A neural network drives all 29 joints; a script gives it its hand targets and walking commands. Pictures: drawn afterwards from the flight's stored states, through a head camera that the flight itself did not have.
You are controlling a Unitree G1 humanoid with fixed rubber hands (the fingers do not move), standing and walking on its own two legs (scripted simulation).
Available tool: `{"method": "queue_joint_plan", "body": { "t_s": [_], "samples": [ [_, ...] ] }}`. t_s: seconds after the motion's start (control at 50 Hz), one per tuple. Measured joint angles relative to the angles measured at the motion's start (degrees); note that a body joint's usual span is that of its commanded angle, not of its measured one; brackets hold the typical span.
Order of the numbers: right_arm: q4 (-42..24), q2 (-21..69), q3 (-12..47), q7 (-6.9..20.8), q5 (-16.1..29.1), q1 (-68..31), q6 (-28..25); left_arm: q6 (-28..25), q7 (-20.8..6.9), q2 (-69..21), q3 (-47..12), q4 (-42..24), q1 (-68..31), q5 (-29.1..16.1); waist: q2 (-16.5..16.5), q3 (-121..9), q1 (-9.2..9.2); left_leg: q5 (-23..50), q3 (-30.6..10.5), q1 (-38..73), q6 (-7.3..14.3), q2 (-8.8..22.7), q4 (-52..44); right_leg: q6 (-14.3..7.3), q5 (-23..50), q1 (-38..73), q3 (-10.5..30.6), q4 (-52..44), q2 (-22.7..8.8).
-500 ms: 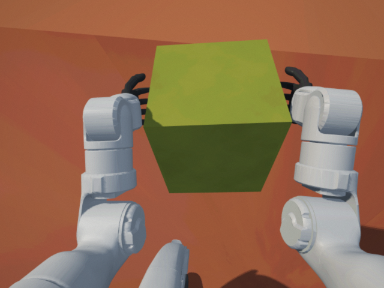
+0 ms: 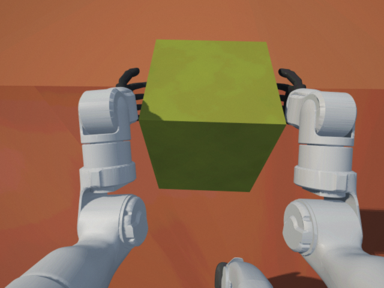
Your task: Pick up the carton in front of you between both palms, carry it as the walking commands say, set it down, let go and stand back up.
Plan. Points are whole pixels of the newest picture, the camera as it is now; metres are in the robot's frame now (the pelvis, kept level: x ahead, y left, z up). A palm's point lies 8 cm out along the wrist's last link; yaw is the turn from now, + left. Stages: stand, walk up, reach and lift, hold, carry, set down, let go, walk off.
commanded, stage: carry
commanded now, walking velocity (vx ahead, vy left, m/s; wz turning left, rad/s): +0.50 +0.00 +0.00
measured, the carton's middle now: (207, 122) +0.41 -0.02 +0.11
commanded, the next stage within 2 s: none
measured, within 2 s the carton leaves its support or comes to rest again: neither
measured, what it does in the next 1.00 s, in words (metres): climbs: left foot 0.03 m higher, then right foot 0.04 m higher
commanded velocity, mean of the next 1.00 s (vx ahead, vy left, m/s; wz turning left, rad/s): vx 0.50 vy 0.00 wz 0.00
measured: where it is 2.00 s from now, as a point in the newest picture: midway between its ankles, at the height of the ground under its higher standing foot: (189, 94)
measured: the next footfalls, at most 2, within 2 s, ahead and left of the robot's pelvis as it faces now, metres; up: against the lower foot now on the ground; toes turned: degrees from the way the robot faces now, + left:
left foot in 0.38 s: +0.42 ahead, +0.11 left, +0.07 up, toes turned +8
right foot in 0.78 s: +0.68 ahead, -0.09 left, +0.11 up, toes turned -7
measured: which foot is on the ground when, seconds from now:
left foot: down 0.00-0.02, up 0.04-0.36, down 0.38-0.80, up 0.82-1.00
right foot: down 0.00-0.42, up 0.44-0.76, down 0.78-1.00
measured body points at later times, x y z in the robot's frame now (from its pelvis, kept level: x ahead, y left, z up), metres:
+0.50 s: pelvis +0.32 +0.03 +0.05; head +0.33 +0.02 +0.50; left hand +0.71 +0.17 +0.21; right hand +0.70 -0.14 +0.21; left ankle +0.38 +0.10 -0.66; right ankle +0.20 -0.09 -0.57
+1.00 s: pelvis +0.63 -0.01 +0.11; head +0.67 -0.01 +0.56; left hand +1.00 +0.18 +0.25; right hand +1.04 -0.12 +0.26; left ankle +0.64 +0.11 -0.53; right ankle +0.64 -0.09 -0.62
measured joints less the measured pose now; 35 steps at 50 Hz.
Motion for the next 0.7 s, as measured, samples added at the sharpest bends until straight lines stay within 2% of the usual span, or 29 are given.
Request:
{"method": "queue_joint_plan", "body": {
  "t_s": [0.02, 0.04, 0.1, 0.14, 0.2, 0.28, 0.34, 0.38, 0.4, 0.42, 0.48, 0.52, 0.56, 0.62, 0.7],
  "samples": [
    [0.6, -0.6, -0.3, 0.1, 0.0, -0.2, 0.1, -0.7, 0.0, -0.2, -0.4, 1.4, -0.4, 0.1, 1.0, -0.1, 1.18, -1.4, -0.6, -0.7, 0.0, 1.4, 5.0, -0.8, 2.0, 1.6, -1.1, -0.3, 0.8],
    [1.3, -1.2, -0.8, 0.4, 0.0, -0.1, 0.0, -1.4, 0.0, -0.6, -1.1, 2.8, -0.5, 0.3, 1.2, -0.3, 2.49, 0.3, -2.3, -3.1, 0.0, 1.7, 12.9, -1.2, 0.6, 2.5, -1.7, 1.1, 1.2],
    [3.5, -1.4, -1.7, 1.1, -0.8, 0.2, 0.4, -1.7, 0.0, -0.8, -3.1, 4.7, 1.2, 0.1, -0.3, -0.2, 6.21, 2.7, -6.7, -14.1, 0.9, -1.9, 39.4, -1.5, -3.9, 6.7, -1.0, -0.2, 1.3],
    [3.9, -0.7, -2.1, 1.1, -1.9, 0.0, 1.2, -1.2, 0.2, -0.2, -4.0, 4.0, 2.8, -1.2, -1.0, 0.4, 7.91, 4.9, -6.4, -20.8, 1.7, -2.9, 46.6, -0.8, -4.0, 10.2, -0.4, -3.8, 1.1],
    [2.3, 0.1, -2.6, 1.1, -3.0, -0.5, 2.1, -0.7, 0.8, 0.4, -4.1, 2.1, 3.5, -3.0, -1.7, 1.5, 9.43, 6.4, -5.4, -28.4, 2.3, -2.6, 45.0, -0.6, -4.8, 15.3, 0.1, -8.2, 0.5],
    [-0.6, 0.7, -3.3, 1.1, -3.8, -1.5, 2.5, -0.8, 1.4, 0.6, -3.4, 0.4, 2.0, -3.8, -2.0, 1.4, 9.95, 7.8, -3.8, -33.6, 1.9, -1.1, 32.2, 0.2, -7.1, 21.1, 0.5, -12.0, -0.2],
    [-0.2, 0.7, -3.6, 1.2, -4.0, -2.0, 2.4, -1.1, 1.4, 0.6, -2.7, 1.8, 0.6, -3.6, -2.7, -0.1, 9.08, 10.3, -1.7, -31.9, 2.0, -1.1, 18.6, 1.6, -10.2, 25.5, 0.9, -13.3, -1.2],
    [2.1, 0.7, -3.4, 1.4, -4.3, -2.5, 1.9, -0.9, 1.3, 1.2, -2.3, 3.6, 0.0, -3.6, -3.7, -1.3, 7.45, 12.4, 1.3, -27.4, 3.0, -2.5, 10.3, 2.7, -13.9, 27.9, 1.3, -10.9, -2.8],
    [3.8, 0.9, -3.0, 1.4, -4.4, -2.9, 1.2, -0.9, 1.1, 1.8, -2.0, 4.6, -0.2, -3.5, -4.5, -1.5, 6.15, 14.9, 2.5, -25.6, 3.5, -3.3, 9.6, 2.9, -15.8, 27.8, 1.8, -6.5, -4.1],
    [5.4, 1.3, -2.2, 1.4, -4.7, -2.9, 0.4, -1.2, 0.8, 2.3, -1.6, 5.5, 0.1, -3.5, -4.7, -1.7, 4.78, 14.0, 3.1, -24.9, 3.6, -3.6, 11.5, 2.9, -14.6, 25.8, 3.0, 0.8, -4.9],
    [7.1, 1.7, 0.0, 1.4, -4.5, -0.4, -0.3, -1.2, 0.1, 2.5, -0.8, 7.6, 1.3, -2.7, -3.0, -1.7, 0.75, 9.1, 2.5, -21.1, 3.7, -3.7, 11.6, 2.3, -11.7, 14.9, 8.1, 27.1, -1.5],
    [6.1, 1.1, 1.3, 1.3, -2.9, 1.7, 0.0, -0.5, 0.1, 1.8, -0.6, 7.8, 1.3, -1.7, -2.4, -0.9, -0.95, 8.8, 1.9, -17.8, 2.9, -3.4, 8.4, 1.6, -9.6, 7.8, 8.1, 35.4, -0.4],
    [4.5, 0.6, 2.0, 0.9, -1.3, 2.8, 0.2, 0.1, 0.1, 1.4, -0.5, 6.6, 1.2, -0.9, -2.0, 0.2, -2.05, 8.4, 1.6, -14.4, 2.9, -3.0, 5.4, 1.3, -8.3, 2.1, 7.5, 36.0, -0.4],
    [1.8, 0.4, 2.0, 0.2, 0.0, 2.7, 0.2, 0.6, 0.1, 0.9, -0.2, 3.3, 0.9, -0.4, -1.7, 1.3, -2.95, 7.1, 1.3, -10.0, 2.7, -2.6, 1.9, 1.5, -7.4, -4.6, 6.4, 31.4, -1.2],
    [-0.1, 0.5, 0.9, -0.1, 0.2, 1.0, 0.1, 0.8, 0.0, 0.3, 0.4, -0.1, 0.4, 0.0, -1.5, 0.9, -2.45, 4.7, 1.1, -3.8, 1.5, -2.0, -2.3, 1.6, -4.2, -6.7, 4.4, 15.7, -2.3]
  ]
}}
